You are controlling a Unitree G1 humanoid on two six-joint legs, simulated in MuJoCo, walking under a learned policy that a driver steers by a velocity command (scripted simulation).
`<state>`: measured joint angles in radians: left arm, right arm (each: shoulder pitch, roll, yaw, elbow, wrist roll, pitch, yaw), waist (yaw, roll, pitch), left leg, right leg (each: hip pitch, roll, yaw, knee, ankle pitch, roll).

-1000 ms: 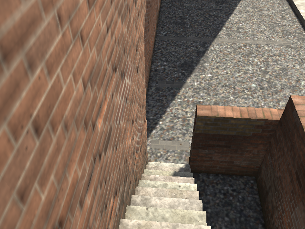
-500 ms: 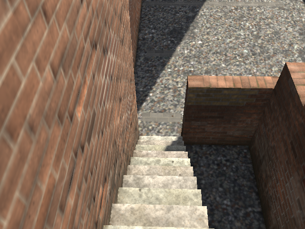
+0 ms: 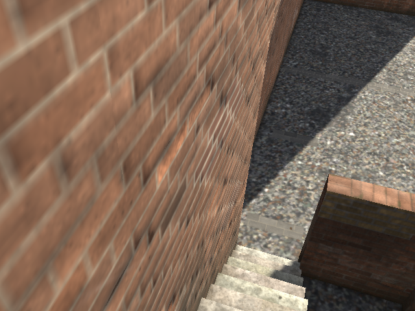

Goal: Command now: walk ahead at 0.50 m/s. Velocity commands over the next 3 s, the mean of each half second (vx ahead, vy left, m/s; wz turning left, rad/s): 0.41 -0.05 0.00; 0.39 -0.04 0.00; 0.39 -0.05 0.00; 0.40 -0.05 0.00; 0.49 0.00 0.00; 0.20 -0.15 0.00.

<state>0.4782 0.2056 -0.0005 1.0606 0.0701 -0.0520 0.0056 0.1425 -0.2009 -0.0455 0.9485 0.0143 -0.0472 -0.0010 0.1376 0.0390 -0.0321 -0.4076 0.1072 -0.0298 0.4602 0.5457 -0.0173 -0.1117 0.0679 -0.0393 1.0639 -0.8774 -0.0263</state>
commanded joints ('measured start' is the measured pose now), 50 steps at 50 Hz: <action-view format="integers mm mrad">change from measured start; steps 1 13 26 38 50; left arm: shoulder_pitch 5 -197 -523 7 -1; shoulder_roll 118 -21 -3 45 119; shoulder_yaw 27 -6 4 28 5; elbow -2 -149 -317 -85 46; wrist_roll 19 -9 -81 -9 -71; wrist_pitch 17 177 89 27 -57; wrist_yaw -10 -32 -64 -34 -7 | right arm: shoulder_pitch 325 352 476 307 27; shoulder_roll -107 -67 -113 -40 -56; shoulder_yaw -37 45 -14 -31 -24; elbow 89 33 90 64 -70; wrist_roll -8 48 -15 -22 -30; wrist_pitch -37 -64 -36 71 98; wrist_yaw -22 -92 -106 -70 -56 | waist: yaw -118 -81 -327 -134 -119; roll -16 86 117 -198 -110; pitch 142 155 211 65 207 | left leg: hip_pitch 258 -72 -97 -743 -471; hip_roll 8 258 167 -61 -158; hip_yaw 54 -151 -118 -39 -204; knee -135 -32 387 1352 455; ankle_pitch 85 -447 -960 -781 -95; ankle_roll -5 122 191 44 17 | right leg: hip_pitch -164 -519 -311 41 -200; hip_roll -106 -17 -138 -305 -224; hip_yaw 180 255 132 356 463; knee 129 158 -673 -488 -510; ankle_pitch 638 851 1191 1136 634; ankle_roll -169 54 40 -55 -80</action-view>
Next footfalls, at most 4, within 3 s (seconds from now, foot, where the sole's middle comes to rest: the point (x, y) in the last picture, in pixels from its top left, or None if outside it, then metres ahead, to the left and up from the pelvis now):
0.06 left None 0.15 0.14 -0.89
0.62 right None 0.30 -0.20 -1.10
1.32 left None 0.56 -0.01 -1.32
1.86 right None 0.77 -0.28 -1.53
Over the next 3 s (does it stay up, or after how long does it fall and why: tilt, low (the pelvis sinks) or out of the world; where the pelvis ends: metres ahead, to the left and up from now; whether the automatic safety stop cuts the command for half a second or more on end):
stays up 0.99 -0.22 -1.01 its command is cut before an obstacle after 0.1 s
